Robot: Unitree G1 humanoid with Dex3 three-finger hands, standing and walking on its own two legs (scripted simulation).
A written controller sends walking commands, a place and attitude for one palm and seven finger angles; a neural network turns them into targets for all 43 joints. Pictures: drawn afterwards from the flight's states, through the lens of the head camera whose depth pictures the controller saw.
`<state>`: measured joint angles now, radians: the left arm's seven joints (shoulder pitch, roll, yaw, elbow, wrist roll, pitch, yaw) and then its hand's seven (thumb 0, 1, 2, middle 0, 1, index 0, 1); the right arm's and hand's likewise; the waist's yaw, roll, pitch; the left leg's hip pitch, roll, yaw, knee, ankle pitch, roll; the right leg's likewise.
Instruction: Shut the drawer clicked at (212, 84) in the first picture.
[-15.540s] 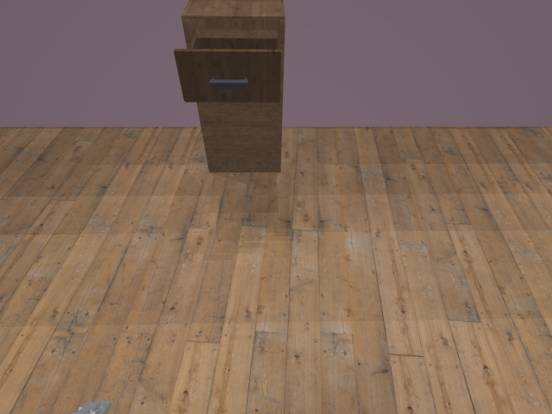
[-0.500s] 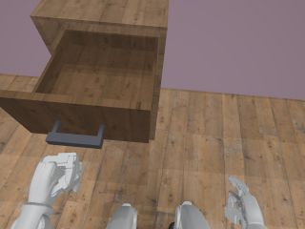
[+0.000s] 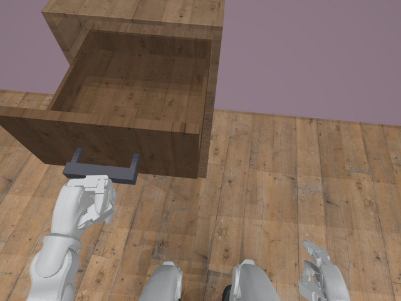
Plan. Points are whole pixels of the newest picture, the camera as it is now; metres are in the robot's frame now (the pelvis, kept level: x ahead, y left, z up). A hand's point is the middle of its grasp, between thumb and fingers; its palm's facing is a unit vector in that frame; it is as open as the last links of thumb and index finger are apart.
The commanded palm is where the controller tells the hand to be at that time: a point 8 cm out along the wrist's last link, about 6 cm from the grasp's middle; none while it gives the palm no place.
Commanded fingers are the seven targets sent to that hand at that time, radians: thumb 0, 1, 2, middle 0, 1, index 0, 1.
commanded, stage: push the drawer shut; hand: left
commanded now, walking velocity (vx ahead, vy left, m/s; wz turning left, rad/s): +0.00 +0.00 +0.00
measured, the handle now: (104, 164) +0.36 +0.21 +0.04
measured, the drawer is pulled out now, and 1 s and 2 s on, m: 0.28 0.15 0.03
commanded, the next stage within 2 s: none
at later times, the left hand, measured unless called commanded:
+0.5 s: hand (117, 172) +0.34 +0.18 +0.04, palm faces -0.07 -1.00 -0.07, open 2.9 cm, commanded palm +0.35 +0.23 +0.04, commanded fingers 0.00 0.90 0.90 -1.40 -1.60 -1.40 -1.60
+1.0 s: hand (123, 142) +0.41 +0.19 +0.03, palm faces -0.07 -1.00 -0.06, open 2.8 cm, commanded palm +0.41 +0.23 +0.04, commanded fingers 0.00 0.90 0.90 -1.40 -1.60 -1.40 -1.60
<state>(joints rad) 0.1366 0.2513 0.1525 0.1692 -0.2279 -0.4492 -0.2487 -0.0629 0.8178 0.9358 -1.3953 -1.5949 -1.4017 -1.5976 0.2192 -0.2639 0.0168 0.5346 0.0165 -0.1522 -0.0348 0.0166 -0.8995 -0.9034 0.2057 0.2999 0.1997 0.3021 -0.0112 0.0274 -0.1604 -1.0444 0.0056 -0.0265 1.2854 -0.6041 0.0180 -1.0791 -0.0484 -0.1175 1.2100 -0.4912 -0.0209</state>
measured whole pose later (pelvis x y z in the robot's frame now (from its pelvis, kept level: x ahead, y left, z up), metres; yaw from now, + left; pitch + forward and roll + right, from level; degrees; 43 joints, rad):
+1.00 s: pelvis -0.01 +0.01 +0.01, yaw -1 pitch +22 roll -3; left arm -0.49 0.33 0.24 0.77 -0.16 -0.47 -0.25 -0.06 0.72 0.91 -1.40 -1.60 -1.40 -1.60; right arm 0.26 -0.26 0.03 0.62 0.01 -0.08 -0.03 0.01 -0.90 -0.90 0.21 0.30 0.20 0.30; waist -0.07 0.02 -0.13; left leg -1.07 0.00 0.00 1.24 -0.56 0.04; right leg -1.11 -0.05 -0.09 1.16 -0.44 0.00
